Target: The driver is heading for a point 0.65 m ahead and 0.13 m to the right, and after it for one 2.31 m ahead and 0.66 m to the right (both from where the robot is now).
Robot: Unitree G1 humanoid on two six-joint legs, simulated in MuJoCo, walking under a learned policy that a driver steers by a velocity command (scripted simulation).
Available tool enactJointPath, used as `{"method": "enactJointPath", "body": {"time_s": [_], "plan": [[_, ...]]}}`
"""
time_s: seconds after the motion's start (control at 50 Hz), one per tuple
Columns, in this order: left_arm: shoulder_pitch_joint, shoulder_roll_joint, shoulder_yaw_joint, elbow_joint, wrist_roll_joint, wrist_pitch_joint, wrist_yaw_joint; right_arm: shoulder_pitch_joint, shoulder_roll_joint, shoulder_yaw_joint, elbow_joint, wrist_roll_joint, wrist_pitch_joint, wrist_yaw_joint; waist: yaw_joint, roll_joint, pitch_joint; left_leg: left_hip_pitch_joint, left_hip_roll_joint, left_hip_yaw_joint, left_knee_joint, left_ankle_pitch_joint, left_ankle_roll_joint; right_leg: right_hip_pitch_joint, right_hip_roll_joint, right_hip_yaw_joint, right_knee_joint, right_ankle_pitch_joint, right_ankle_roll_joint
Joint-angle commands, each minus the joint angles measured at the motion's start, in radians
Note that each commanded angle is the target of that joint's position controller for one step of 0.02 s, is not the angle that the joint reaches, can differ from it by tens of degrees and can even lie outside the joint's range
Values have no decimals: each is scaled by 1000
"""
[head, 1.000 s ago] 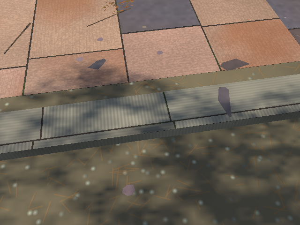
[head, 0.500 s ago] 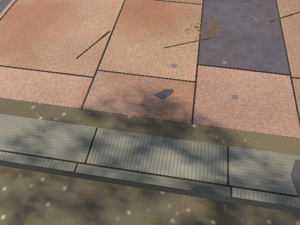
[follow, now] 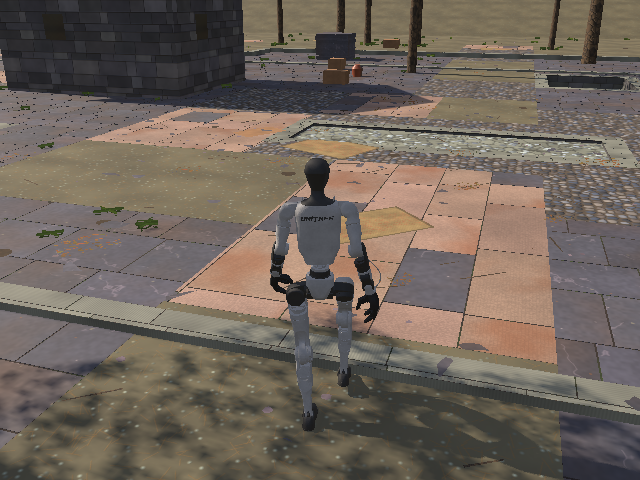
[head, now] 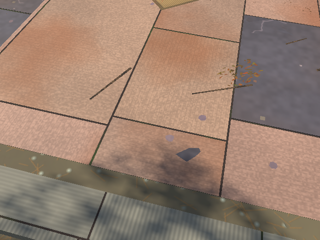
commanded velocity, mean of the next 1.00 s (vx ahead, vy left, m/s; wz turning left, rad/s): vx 0.47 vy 0.00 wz -0.25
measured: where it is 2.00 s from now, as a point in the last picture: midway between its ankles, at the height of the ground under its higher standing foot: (157, 194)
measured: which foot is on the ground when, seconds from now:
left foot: down 0.00-0.10, up 0.12-0.54, down 0.56-1.00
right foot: up 0.00-0.08, down 0.10-0.56, up 0.58-1.00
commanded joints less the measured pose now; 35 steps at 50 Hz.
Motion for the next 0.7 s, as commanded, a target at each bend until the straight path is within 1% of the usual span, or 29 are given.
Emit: {"method": "enactJointPath", "body": {"time_s": [0.02,0.04,0.06,0.08,0.1,0.12,0.14,0.16,0.18,0.2,0.22,0.24,0.28,0.32,0.36,0.4,0.44,0.46,0.48,0.52,0.54,0.56,0.58,0.6,0.62,0.64,0.66,0.68,0.7], "plan": [[-105,62,4,-102,-6,-30,3,39,-140,-19,-17,-9,-7,-14,29,112,49,56,305,-64,111,1005,56,-17,49,-29,-109,-39,-52],[-39,80,11,-78,-6,-34,12,47,-126,-12,-10,-14,-6,-15,52,86,8,65,275,-42,207,1243,35,96,112,-71,-120,-103,-79],[57,88,20,-49,-11,-40,23,59,-150,-15,4,-22,-5,-16,92,108,-44,70,272,-56,359,1359,24,230,151,-66,-200,-139,-94],[210,97,29,-5,-12,-50,35,20,-181,-25,3,-11,-6,-16,173,136,-95,8,268,-63,537,1298,21,417,137,-36,-345,-40,-108],[377,146,45,45,8,-60,48,-44,-176,-24,-26,10,-18,-9,247,108,-184,-203,227,-53,763,989,9,714,25,67,-396,79,-144],[435,252,65,72,28,-61,42,20,-40,1,-68,18,-30,-5,158,-162,-266,-564,58,12,1127,-167,-30,1021,-323,422,-274,620,-239],[473,242,73,91,-4,-51,24,47,-108,-19,-54,33,-21,-15,170,-73,-322,-723,16,-66,1297,-196,-30,1035,-356,625,-353,571,-335],[373,169,58,82,-9,-50,18,-19,-108,-18,-68,19,-16,-17,129,0,-171,-800,87,-61,1307,-117,-33,896,-316,503,-416,356,-311],[307,82,34,80,-4,-50,13,-88,-99,-17,-90,9,-12,-6,120,5,-67,-837,113,-13,1321,-85,-32,776,-264,430,-471,234,-279],[286,42,19,91,2,-53,13,-125,-87,-18,-105,2,-3,7,93,25,-8,-847,131,-5,1328,-61,-32,680,-221,362,-515,184,-245],[284,38,14,103,-4,-56,19,-125,-71,-16,-118,-8,12,22,63,14,16,-825,148,6,1319,-44,-38,593,-190,310,-557,142,-223],[298,46,13,121,-6,-62,22,-133,-44,-10,-128,-11,27,32,47,-4,33,-839,155,27,1343,-48,-44,548,-173,279,-586,116,-210],[324,74,17,149,-16,-79,22,-189,-24,-1,-170,-15,39,43,30,-13,57,-906,179,63,1320,-20,-55,503,-141,213,-632,149,-197],[373,77,14,174,-11,-88,21,-278,-15,7,-220,-17,44,38,44,-49,63,-983,183,120,1343,-7,-61,500,-118,167,-664,225,-205],[417,69,6,190,-10,-90,27,-379,-15,15,-282,-25,44,33,54,-51,71,-1111,214,130,1355,-8,-66,549,-115,186,-672,234,-215],[445,70,3,199,-14,-87,39,-485,-19,27,-357,-30,43,34,60,-22,73,-1184,246,124,1262,-9,-75,590,-113,209,-691,194,-213],[402,73,3,171,-22,-77,47,-520,-2,47,-387,-20,41,51,56,20,57,-970,245,135,944,96,-81,504,-88,169,-745,237,-205],[403,76,3,161,-26,-73,45,-523,15,53,-383,-5,44,55,66,17,49,-829,205,173,819,119,-80,466,-76,153,-772,324,-202],[416,111,8,166,-28,-74,41,-505,18,53,-382,-3,46,51,61,-32,23,-745,165,202,798,97,-63,507,-104,153,-759,513,-196],[428,151,18,172,-23,-72,36,-365,-32,32,-346,-3,42,28,4,-85,-78,-630,89,219,756,-6,-26,670,-115,120,-542,1000,-162],[423,165,24,169,-13,-67,33,-230,-65,16,-311,6,30,16,-52,-98,-149,-534,65,190,683,-35,-8,728,-118,126,-350,1091,-138],[369,171,32,143,-19,-66,25,-81,-113,-4,-277,7,13,9,-133,-90,-237,-335,108,108,546,47,10,658,-92,111,-105,944,-101],[410,75,15,83,-46,-70,14,2,-238,-41,-272,-32,-1,4,-112,73,-397,-88,376,-250,400,-204,57,435,-4,82,233,487,-70],[453,7,13,29,-49,-68,4,-40,-301,-60,-279,-31,9,14,-35,319,-445,5,586,-772,106,-199,107,152,159,122,497,-306,-57],[432,63,31,42,-13,-53,12,-167,-232,-51,-288,-12,14,21,26,190,-319,-142,582,-757,95,-276,114,84,87,191,666,-244,-74],[384,57,37,22,-4,-42,17,-235,-138,-29,-282,-4,10,24,53,105,-147,-302,547,-566,107,-289,104,45,46,139,703,-199,-79],[340,44,40,7,-3,-36,17,-247,-82,-16,-255,-5,0,28,68,48,-51,-401,490,-396,87,-233,67,33,11,128,664,-173,-86],[341,39,46,1,-5,-28,19,-262,-63,-16,-231,-4,-7,22,99,86,-6,-450,461,-272,85,-98,39,34,-1,136,677,-119,-75],[344,33,44,-10,-8,-16,14,-242,-50,-17,-209,-7,-16,19,113,98,8,-436,412,-179,74,17,12,40,-8,142,646,-118,-70]]}}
